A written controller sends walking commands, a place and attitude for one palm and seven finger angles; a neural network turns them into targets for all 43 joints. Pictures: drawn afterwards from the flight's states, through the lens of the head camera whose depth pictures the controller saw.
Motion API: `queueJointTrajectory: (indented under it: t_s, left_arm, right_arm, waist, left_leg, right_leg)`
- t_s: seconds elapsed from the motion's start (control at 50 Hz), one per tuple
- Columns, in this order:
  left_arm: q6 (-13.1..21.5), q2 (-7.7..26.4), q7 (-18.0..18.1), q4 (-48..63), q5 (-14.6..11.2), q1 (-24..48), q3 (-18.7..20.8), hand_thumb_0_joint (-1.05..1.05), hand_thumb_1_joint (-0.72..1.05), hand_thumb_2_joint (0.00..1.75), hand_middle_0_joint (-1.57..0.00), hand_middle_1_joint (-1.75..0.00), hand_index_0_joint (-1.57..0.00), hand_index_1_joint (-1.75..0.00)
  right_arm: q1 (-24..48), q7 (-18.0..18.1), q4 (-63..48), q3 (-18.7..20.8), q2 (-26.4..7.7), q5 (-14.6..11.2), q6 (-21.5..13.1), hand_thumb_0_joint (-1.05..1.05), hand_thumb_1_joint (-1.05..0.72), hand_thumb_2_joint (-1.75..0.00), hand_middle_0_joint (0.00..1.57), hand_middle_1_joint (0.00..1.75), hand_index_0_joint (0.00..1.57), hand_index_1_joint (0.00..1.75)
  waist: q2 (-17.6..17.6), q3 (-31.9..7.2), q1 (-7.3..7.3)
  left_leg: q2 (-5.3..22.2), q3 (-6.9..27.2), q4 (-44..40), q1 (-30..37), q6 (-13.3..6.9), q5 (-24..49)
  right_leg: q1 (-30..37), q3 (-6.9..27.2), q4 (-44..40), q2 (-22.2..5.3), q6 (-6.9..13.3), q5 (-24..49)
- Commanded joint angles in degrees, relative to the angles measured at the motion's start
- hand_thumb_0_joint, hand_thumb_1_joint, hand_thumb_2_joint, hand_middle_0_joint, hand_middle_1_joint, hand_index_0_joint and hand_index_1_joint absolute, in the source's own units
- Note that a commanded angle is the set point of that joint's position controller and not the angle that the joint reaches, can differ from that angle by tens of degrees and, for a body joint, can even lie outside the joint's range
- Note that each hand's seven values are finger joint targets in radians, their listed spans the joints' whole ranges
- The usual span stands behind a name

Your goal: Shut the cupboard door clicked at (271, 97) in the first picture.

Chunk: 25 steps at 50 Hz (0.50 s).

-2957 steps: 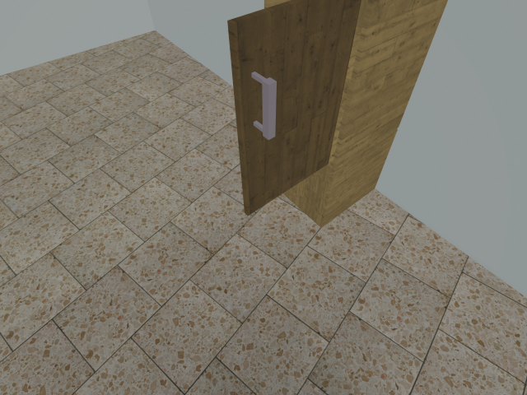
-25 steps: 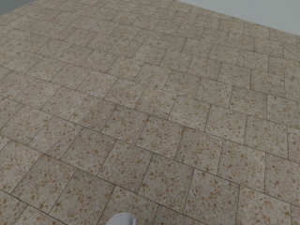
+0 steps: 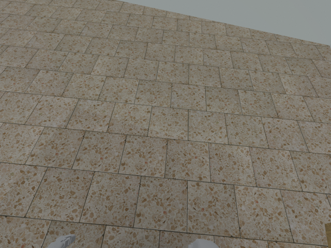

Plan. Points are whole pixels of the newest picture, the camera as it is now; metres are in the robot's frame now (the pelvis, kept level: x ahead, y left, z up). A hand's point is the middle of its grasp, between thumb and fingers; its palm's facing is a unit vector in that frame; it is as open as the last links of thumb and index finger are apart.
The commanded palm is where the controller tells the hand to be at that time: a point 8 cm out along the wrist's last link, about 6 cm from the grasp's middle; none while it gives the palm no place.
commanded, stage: turn to face it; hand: left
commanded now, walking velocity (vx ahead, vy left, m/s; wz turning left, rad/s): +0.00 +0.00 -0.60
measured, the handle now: out of the picture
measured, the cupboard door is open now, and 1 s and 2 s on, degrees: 28 28 28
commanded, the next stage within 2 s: none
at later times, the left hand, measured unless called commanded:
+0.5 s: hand (112, 243) +0.15 +0.15 -0.17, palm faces -0.25 -0.95 -0.21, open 7.4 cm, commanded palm none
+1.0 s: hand (143, 195) +0.28 +0.08 -0.16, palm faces -0.57 -0.78 -0.26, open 7.4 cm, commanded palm none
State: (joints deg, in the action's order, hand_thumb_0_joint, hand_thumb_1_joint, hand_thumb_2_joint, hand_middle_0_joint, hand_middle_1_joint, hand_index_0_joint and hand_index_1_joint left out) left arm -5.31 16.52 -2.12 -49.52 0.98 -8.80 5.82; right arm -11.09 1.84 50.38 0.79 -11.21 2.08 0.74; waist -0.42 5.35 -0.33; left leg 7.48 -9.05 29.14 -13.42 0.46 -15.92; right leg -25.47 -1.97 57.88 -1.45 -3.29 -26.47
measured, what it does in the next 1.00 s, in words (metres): steps on the spot, turning right: right foot, then left foot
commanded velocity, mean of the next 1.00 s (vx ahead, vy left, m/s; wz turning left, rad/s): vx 0.00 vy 0.00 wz -0.60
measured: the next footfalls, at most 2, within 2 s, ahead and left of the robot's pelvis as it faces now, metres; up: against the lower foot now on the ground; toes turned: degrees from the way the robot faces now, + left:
right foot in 0.14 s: +0.02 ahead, -0.14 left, +0.00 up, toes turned -10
left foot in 0.56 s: +0.13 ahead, +0.09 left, +0.00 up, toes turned -17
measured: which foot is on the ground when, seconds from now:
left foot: down 0.00-0.14, up 0.16-0.54, down 0.56-1.00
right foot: up 0.00-0.12, down 0.14-0.56, up 0.58-0.98, down 1.00-1.00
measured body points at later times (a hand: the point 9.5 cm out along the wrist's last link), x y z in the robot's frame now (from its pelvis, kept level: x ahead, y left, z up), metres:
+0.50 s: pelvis +0.03 -0.02 -0.01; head +0.09 -0.03 +0.44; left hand +0.16 +0.20 -0.15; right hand +0.06 -0.30 -0.14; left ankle +0.07 +0.11 -0.70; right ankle -0.02 -0.13 -0.74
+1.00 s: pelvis +0.05 -0.03 -0.02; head +0.08 -0.06 +0.43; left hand +0.31 +0.12 -0.14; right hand -0.07 -0.26 -0.16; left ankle +0.09 +0.10 -0.74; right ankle -0.02 -0.12 -0.74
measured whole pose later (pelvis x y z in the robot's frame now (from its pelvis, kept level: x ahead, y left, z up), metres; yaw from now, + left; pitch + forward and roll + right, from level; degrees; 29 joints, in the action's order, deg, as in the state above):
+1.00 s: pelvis +0.05 -0.03 -0.02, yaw -35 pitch +1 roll +0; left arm -3.9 14.8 -2.6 -48.9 1.1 -7.7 4.4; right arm -15.6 1.1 52.2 2.5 -14.2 1.7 1.6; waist 1.8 4.6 1.6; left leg 10.6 -15.4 37.1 -13.0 2.8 -22.5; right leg -17.0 -4.4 36.2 -1.6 -0.6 -17.3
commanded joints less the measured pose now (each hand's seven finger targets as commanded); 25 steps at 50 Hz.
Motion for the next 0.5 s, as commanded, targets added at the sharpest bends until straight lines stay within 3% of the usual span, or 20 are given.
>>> queueJointTrajectory:
  t_s: [0.0,0.04,0.06,0.08,0.1,0.12,0.14,0.16,0.18,0.2,0.24,0.26,0.34,0.42,0.44,0.48]
  left_arm:
    - [1.87,0.99,-0.33,5.37,0.20,1.86,-0.56,0.00,0.90,0.90,-0.20,-0.30,-0.20,-0.30]
    - [2.25,1.37,-0.22,5.42,0.21,1.31,-0.61,0.00,0.90,0.90,-0.20,-0.30,-0.20,-0.30]
    - [2.41,1.65,-0.20,5.09,0.13,-0.04,-0.53,0.00,0.90,0.90,-0.20,-0.30,-0.20,-0.30]
    - [2.68,2.69,-0.10,4.20,0.18,-2.97,-0.24,0.00,0.90,0.90,-0.20,-0.30,-0.20,-0.30]
    - [3.33,5.68,0.19,2.87,0.47,-7.43,0.42,0.00,0.90,0.90,-0.20,-0.30,-0.20,-0.30]
    - [4.23,12.43,1.03,2.13,1.09,-9.64,1.54,0.00,0.90,0.90,-0.20,-0.30,-0.20,-0.30]
    - [4.02,14.35,1.87,1.54,0.19,-11.36,1.74,0.00,0.90,0.90,-0.20,-0.30,-0.20,-0.30]
    - [3.81,13.67,2.27,2.00,0.07,-10.17,1.43,0.00,0.90,0.90,-0.20,-0.30,-0.20,-0.30]
    - [3.91,11.20,2.78,3.07,0.25,-6.01,1.32,0.00,0.90,0.90,-0.20,-0.30,-0.20,-0.30]
    - [3.88,9.65,2.89,3.82,0.14,-3.19,0.83,0.00,0.90,0.90,-0.20,-0.30,-0.20,-0.30]
    - [4.29,7.37,2.89,4.43,-0.03,-0.89,0.02,0.00,0.90,0.90,-0.20,-0.30,-0.20,-0.30]
    - [4.55,7.24,2.78,4.39,-0.02,-1.57,-0.01,0.00,0.90,0.90,-0.20,-0.30,-0.20,-0.30]
    - [4.69,7.89,2.69,3.01,0.25,-5.02,0.32,0.00,0.90,0.90,-0.20,-0.30,-0.20,-0.30]
    - [4.31,8.54,2.67,2.45,0.56,-5.58,0.87,0.00,0.90,0.90,-0.20,-0.30,-0.20,-0.30]
    - [4.21,8.62,2.77,2.42,0.73,-5.06,1.02,0.00,0.90,0.90,-0.20,-0.30,-0.20,-0.30]
    - [3.79,8.71,2.73,3.02,0.56,-2.26,1.18,0.00,0.90,0.90,-0.20,-0.30,-0.20,-0.30]
  right_arm:
    - [-3.44,0.09,-2.25,4.48,-13.71,-0.23,-0.66,0.00,-0.90,-0.90,0.20,0.30,0.20,0.30]
    - [-3.40,-0.25,-2.11,4.78,-14.09,-0.28,-0.47,0.00,-0.90,-0.90,0.20,0.30,0.20,0.30]
    - [-2.56,-0.32,-2.18,4.83,-14.31,-0.37,-0.38,0.00,-0.90,-0.90,0.20,0.30,0.20,0.30]
    - [-1.23,-0.46,-2.50,4.93,-14.52,-0.64,-0.27,0.00,-0.90,-0.90,0.20,0.30,0.20,0.30]
    - [-0.51,-0.74,-3.02,4.82,-13.26,-1.17,-0.20,0.00,-0.90,-0.90,0.20,0.30,0.20,0.30]
    - [0.73,-0.99,-5.42,3.55,-8.02,-1.49,0.03,0.00,-0.90,-0.90,0.20,0.30,0.20,0.30]
    - [2.37,-0.66,-6.85,3.23,-8.52,-1.18,0.84,0.00,-0.90,-0.90,0.20,0.30,0.20,0.30]
    - [2.13,-0.56,-6.36,3.11,-8.67,-1.54,1.45,0.00,-0.90,-0.90,0.20,0.30,0.20,0.30]
    - [3.34,-0.40,-5.82,3.24,-8.64,-1.40,1.32,0.00,-0.90,-0.90,0.20,0.30,0.20,0.30]
    - [3.23,-0.47,-5.04,3.44,-9.44,-1.29,1.14,0.00,-0.90,-0.90,0.20,0.30,0.20,0.30]
    - [1.36,-0.94,-3.63,3.39,-9.16,-1.18,0.96,0.00,-0.90,-0.90,0.20,0.30,0.20,0.30]
    - [0.52,-0.98,-3.23,3.32,-8.59,-1.11,1.07,0.00,-0.90,-0.90,0.20,0.30,0.20,0.30]
    - [2.14,-0.78,-3.76,3.19,-7.66,-1.34,0.98,0.00,-0.90,-0.90,0.20,0.30,0.20,0.30]
    - [4.07,-0.43,-5.16,3.05,-7.21,-1.70,0.52,0.00,-0.90,-0.90,0.20,0.30,0.20,0.30]
    - [3.65,-0.39,-5.25,3.04,-7.06,-1.91,0.31,0.00,-0.90,-0.90,0.20,0.30,0.20,0.30]
    - [-0.12,-0.09,-4.19,3.03,-7.05,-2.12,0.01,0.00,-0.90,-0.90,0.20,0.30,0.20,0.30]
  waist:
    - [12.47,-7.91,2.24]
    - [13.66,-8.03,2.08]
    - [13.33,-8.65,1.14]
    - [11.25,-9.28,-0.72]
    - [4.06,-11.00,-3.07]
    - [-17.10,-9.31,-4.51]
    - [-17.92,-9.10,-5.38]
    - [-12.36,-8.03,-4.28]
    - [-14.61,-5.58,-2.76]
    - [-13.82,-4.93,-1.72]
    - [-10.33,-7.04,0.30]
    - [-8.30,-8.19,0.45]
    - [-5.94,-10.06,-0.96]
    - [-7.84,-9.36,-1.46]
    - [-8.74,-9.74,-1.28]
    - [-8.64,-9.29,1.03]
  left_leg:
    - [12.78,5.74,-5.75,8.89,-7.68,28.01]
    - [13.22,4.70,-3.69,8.02,-6.80,27.78]
    - [12.91,3.77,-1.82,6.82,-5.78,26.31]
    - [12.05,2.11,2.31,3.56,-3.77,22.56]
    - [8.82,-0.30,10.60,-1.78,-0.65,14.72]
    - [-0.44,-3.20,23.96,-17.88,3.31,-15.67]
    - [-2.72,3.77,34.65,-21.45,3.60,-21.96]
    - [-1.40,8.32,39.39,-22.03,3.07,-18.25]
    - [-1.12,9.89,40.30,-25.43,3.20,-14.93]
    - [-0.77,10.26,40.48,-25.34,3.71,-11.24]
    - [-0.96,9.46,37.82,-21.51,4.52,-6.30]
    - [-1.79,8.82,36.20,-20.13,4.83,-5.53]
    - [-3.66,8.20,29.25,-19.03,5.10,-6.37]
    - [-5.19,8.24,20.15,-15.97,4.74,-8.58]
    - [-5.48,8.31,16.89,-14.18,4.46,-9.19]
    - [-6.18,7.99,7.54,-6.05,4.02,-4.13]
  right_leg:
    - [1.33,-3.02,-10.35,0.49,0.66,1.24]
    - [4.73,-3.93,-15.93,0.99,1.53,2.73]
    - [7.83,-3.99,-20.22,1.20,2.06,5.98]
    - [13.65,-4.04,-26.54,1.18,2.70,12.36]
    - [21.62,0.26,-34.16,-2.16,4.01,20.28]
    - [28.74,20.74,-39.33,-16.50,9.47,36.86]
    - [24.47,25.86,-38.13,-21.92,14.28,47.60]
    - [20.47,23.55,-39.66,-21.56,16.35,35.82]
    - [19.67,23.90,-40.79,-17.86,15.27,31.36]
    - [19.19,21.57,-40.10,-15.72,14.49,30.72]
    - [18.79,14.95,-37.23,-11.96,12.98,37.79]
    - [19.16,13.92,-36.62,-11.20,12.80,40.20]
    - [22.25,16.78,-35.33,-11.22,13.95,42.30]
    - [20.62,21.22,-33.99,-11.29,14.88,43.06]
    - [20.52,22.07,-32.97,-11.29,14.66,43.94]
    - [14.23,22.40,-30.99,-10.01,12.64,40.40]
